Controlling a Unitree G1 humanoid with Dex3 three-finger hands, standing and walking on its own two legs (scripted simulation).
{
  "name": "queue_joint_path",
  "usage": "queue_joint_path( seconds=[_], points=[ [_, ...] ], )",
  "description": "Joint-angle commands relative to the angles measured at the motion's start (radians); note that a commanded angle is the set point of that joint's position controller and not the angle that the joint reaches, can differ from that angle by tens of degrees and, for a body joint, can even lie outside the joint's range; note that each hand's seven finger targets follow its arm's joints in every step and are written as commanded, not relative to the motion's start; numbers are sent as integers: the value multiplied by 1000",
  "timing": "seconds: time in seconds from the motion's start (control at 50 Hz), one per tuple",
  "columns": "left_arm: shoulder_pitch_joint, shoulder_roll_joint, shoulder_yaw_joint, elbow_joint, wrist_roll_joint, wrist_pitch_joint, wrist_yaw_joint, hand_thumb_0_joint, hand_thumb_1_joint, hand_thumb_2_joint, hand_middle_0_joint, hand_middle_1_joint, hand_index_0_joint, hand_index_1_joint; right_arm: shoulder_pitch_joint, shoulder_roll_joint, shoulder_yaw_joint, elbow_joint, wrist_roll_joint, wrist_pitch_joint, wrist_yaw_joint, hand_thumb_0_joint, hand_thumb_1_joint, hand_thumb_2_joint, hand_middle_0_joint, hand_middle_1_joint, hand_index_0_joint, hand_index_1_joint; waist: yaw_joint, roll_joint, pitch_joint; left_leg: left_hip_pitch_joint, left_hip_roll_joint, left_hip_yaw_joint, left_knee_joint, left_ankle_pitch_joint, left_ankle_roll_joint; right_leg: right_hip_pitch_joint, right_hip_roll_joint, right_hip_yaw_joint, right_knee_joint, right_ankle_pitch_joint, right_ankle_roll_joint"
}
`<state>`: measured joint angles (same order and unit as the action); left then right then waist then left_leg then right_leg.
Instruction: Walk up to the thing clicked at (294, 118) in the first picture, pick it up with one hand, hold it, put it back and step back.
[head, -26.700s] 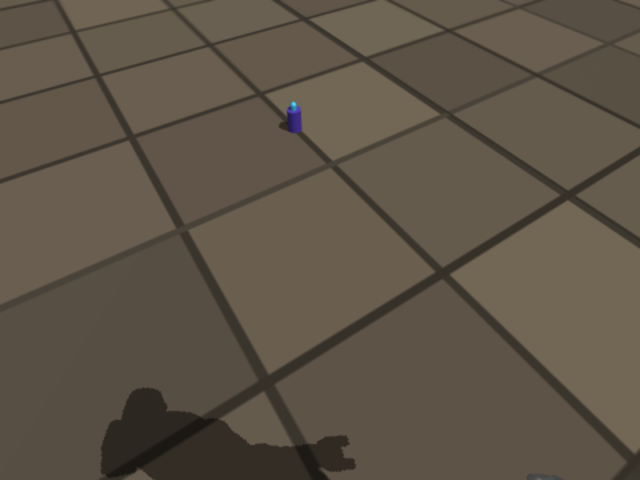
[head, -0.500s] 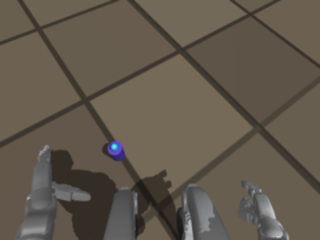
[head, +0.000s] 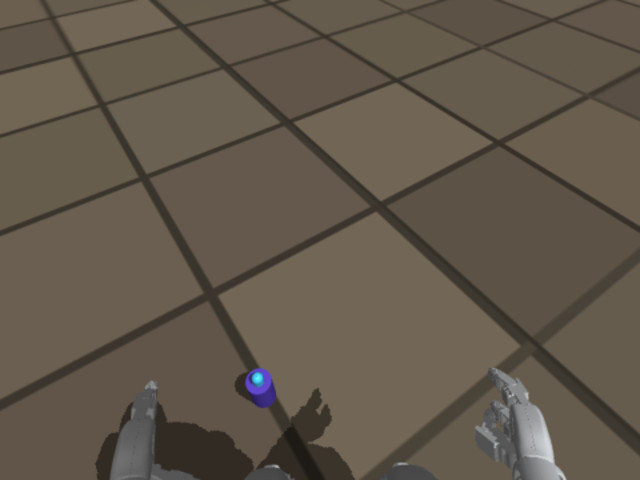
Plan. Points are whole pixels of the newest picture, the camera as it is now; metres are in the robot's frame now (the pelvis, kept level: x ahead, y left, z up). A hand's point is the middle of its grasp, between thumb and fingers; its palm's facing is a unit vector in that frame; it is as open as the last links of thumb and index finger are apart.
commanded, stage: home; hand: left
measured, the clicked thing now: (260, 386) +0.45 +0.19 -0.64
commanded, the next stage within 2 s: stand in 1.48 s
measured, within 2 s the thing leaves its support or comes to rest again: neither
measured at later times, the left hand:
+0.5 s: hand (188, 456) +0.16 +0.18 -0.05, palm faces +0.11 -0.95 -0.29, open 17.4 cm
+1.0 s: hand (189, 455) +0.16 +0.18 -0.05, palm faces +0.11 -0.95 -0.29, open 17.5 cm
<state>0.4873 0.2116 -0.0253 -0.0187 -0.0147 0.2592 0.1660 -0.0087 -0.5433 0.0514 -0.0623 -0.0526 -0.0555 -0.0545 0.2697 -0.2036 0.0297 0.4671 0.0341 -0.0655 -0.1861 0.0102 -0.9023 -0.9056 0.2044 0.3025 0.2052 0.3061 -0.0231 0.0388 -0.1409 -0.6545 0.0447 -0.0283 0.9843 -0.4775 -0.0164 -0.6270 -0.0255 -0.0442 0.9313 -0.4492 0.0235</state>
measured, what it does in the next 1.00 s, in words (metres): stands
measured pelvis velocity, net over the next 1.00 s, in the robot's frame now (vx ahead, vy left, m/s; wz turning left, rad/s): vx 0.00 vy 0.00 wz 0.00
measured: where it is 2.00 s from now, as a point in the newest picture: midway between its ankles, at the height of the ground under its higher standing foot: outside the picture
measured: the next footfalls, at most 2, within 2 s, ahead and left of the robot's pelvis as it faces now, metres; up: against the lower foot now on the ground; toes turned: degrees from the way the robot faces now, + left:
none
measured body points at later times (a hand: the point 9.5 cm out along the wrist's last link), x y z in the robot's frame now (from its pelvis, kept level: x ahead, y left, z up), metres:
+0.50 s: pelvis +0.00 +0.00 +0.01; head +0.01 +0.00 +0.45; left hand +0.16 +0.23 -0.03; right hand +0.15 -0.24 -0.07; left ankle +0.01 +0.13 -0.68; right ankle +0.01 -0.14 -0.68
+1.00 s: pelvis +0.00 +0.00 +0.01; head +0.01 +0.00 +0.46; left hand +0.16 +0.23 -0.03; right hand +0.16 -0.24 -0.06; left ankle +0.01 +0.13 -0.68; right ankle +0.01 -0.14 -0.68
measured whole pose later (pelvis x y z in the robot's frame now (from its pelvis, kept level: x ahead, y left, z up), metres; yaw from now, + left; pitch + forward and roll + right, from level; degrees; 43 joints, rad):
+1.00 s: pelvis +0.00 +0.00 +0.01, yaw +0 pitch +7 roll -2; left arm 0.46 0.20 -0.01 0.03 0.00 0.25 0.14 -0.01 -0.55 0.04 -0.06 -0.05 -0.05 -0.05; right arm 0.27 -0.20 0.03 0.53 0.01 -0.14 -0.18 0.01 -0.90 -0.91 0.20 0.30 0.21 0.31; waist -0.02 0.03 -0.10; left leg -0.61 0.05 -0.03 0.95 -0.46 -0.02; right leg -0.58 -0.02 -0.04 0.90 -0.43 0.02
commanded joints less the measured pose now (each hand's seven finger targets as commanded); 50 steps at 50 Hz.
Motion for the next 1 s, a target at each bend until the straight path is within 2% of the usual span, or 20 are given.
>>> queue_joint_path(
  seconds=[0.0, 0.04, 0.06, 0.08, 0.16, 0.28, 0.3, 0.32, 0.34, 0.38, 0.46, 0.5, 0.56, 0.6, 0.66, 0.76, 0.8, 0.84, 0.9, 0.98],
  points=[
    [-64, 94, 70, -161, 13, -50, 0, 0, -553, 53, -51, -52, -51, -52, -48, -121, -55, -143, -19, -73, -9, 0, -898, -902, 201, 301, 201, 301, -17, -23, -19, 55, -33, 23, -187, 116, 20, 54, 40, -25, -165, 101, -21],
    [-67, 98, 73, -173, 16, -52, 0, 0, -557, 50, -50, -52, -51, -51, -47, -118, -54, -141, -22, -82, -9, 0, -898, -902, 201, 301, 201, 301, -11, -15, -60, 83, -37, 30, -172, 170, 20, 80, 35, -17, -166, 154, -20],
    [-88, 93, 61, -188, 14, -54, -3, 0, -555, 51, -51, -52, -51, -52, -60, -116, -49, -148, -22, -85, -7, 0, -898, -902, 201, 301, 201, 301, -15, -10, -47, 81, -40, 31, -175, 157, 21, 74, 34, -16, -171, 144, -19],
    [-92, 89, 61, -189, 16, -53, -3, 0, -542, 59, -52, -54, -52, -54, -50, -116, -53, -138, -25, -90, -11, 0, -898, -902, 201, 301, 201, 301, -22, -7, -84, 104, -38, 30, -169, 187, 19, 88, 36, -15, -164, 173, -19],
    [-60, 87, 63, -177, 17, -47, -1, 0, -576, 39, -48, -49, -49, -48, -54, -117, -51, -125, -25, -100, -10, 0, -898, -902, 201, 301, 201, 301, -3, 14, -75, 114, -36, 23, -182, 219, 13, 101, 39, -24, -157, 192, -25],
    [-60, 90, 66, -144, 17, -51, -3, 0, -555, 51, -51, -52, -51, -52, -73, -118, -50, -124, -25, -103, -5, 0, -899, -902, 201, 301, 201, 301, 0, -2, -28, 83, -37, 21, -198, 166, 15, 92, 39, -29, -181, 140, -24],
    [-53, 97, 80, -147, 16, -51, -4, 0, -535, 63, -53, -56, -53, -55, -72, -115, -49, -127, -26, -105, -7, 0, -898, -902, 201, 301, 201, 301, 7, -4, -45, 82, -37, 20, -199, 163, 16, 99, 40, -29, -179, 138, -25],
    [-49, 83, 62, -140, 16, -49, -5, 0, -563, 47, -50, -51, -50, -51, -71, -117, -49, -126, -25, -104, -7, 0, -899, -902, 201, 301, 201, 301, 2, -1, -33, 80, -38, 22, -202, 156, 16, 94, 39, -28, -181, 133, -25],
    [-55, 86, 68, -141, 14, -51, -6, 0, -540, 60, -52, -55, -52, -55, -72, -114, -47, -123, -25, -105, -4, 0, -899, -902, 201, 301, 201, 301, 5, -10, -15, 78, -39, 28, -199, 144, 18, 91, 36, -23, -194, 121, -23],
    [-52, 90, 75, -155, 16, -57, -8, 0, -545, 57, -52, -54, -52, -54, -69, -113, -50, -124, -25, -109, -4, 0, -899, -902, 201, 301, 201, 301, 7, -12, -57, 91, -38, 24, -197, 166, 17, 110, 38, -24, -184, 143, -24],
    [-45, 81, 68, -133, 17, -58, -9, 0, -541, 59, -52, -55, -52, -55, -71, -114, -51, -121, -26, -112, -2, 0, -899, -902, 201, 301, 201, 301, 3, -24, -34, 82, -38, 26, -196, 155, 18, 101, 38, -24, -187, 138, -22],
    [-64, 87, 70, -153, 18, -62, -10, 0, -541, 59, -52, -55, -52, -55, -63, -117, -55, -116, -27, -113, -2, 0, -899, -902, 201, 301, 200, 301, -3, 1, -68, 104, -37, 27, -194, 168, 17, 100, 39, -21, -185, 150, -23],
    [-74, 88, 71, -150, 19, -63, -10, 0, -556, 51, -50, -53, -51, -52, -61, -119, -55, -106, -27, -118, -3, 0, -899, -902, 201, 301, 201, 301, -3, 9, -45, 105, -31, 19, -205, 176, 13, 94, 42, -29, -172, 151, -26],
    [-73, 83, 66, -135, 18, -62, -12, 0, -548, 55, -51, -54, -52, -53, -71, -118, -54, -110, -26, -119, -2, 0, -899, -902, 201, 301, 201, 301, -3, -16, -27, 89, -34, 20, -208, 134, 17, 87, 42, -28, -187, 115, -24],
    [-61, 88, 76, -146, 19, -62, -14, 0, -573, 41, -49, -50, -49, -50, -62, -119, -56, -108, -29, -121, -4, 0, -899, -902, 201, 301, 200, 301, -2, -10, -66, 107, -34, 24, -198, 169, 16, 103, 39, -22, -184, 145, -24],
    [-48, 74, 62, -127, 18, -58, -16, 0, -569, 44, -49, -51, -50, -50, -64, -113, -50, -104, -28, -124, -3, 0, -899, -902, 201, 301, 201, 301, 1, -12, -29, 95, -35, 26, -203, 163, 16, 93, 40, -25, -185, 144, -23],
    [-68, 87, 75, -144, 19, -59, -16, 0, -579, 38, -48, -49, -49, -49, -56, -120, -57, -100, -28, -124, -5, 0, -899, -902, 201, 301, 201, 301, -3, -1, -55, 109, -33, 25, -202, 176, 15, 95, 41, -25, -180, 153, -24],
    [-79, 86, 71, -147, 19, -61, -17, 0, -579, 38, -48, -49, -49, -49, -67, -116, -53, -101, -28, -126, -4, 0, -899, -902, 201, 301, 201, 301, -1, -8, -29, 100, -35, 28, -199, 168, 16, 93, 37, -23, -189, 146, -23],
    [-66, 85, 73, -149, 19, -58, -17, 0, -590, 32, -47, -47, -48, -47, -54, -116, -55, -98, -30, -127, -6, 0, -899, -902, 201, 301, 201, 301, -1, 11, -71, 120, -33, 27, -193, 223, 13, 109, 39, -23, -170, 194, -26],
    [-64, 84, 75, -137, 19, -57, -18, 0, -576, 40, -48, -50, -49, -49, -58, -114, -55, -100, -31, -128, -7, 0, -899, -903, 201, 301, 201, 301, -2, -23, -68, 115, -36, 31, -183, 224, 18, 118, 36, -20, -184, 205, -19]
  ],
)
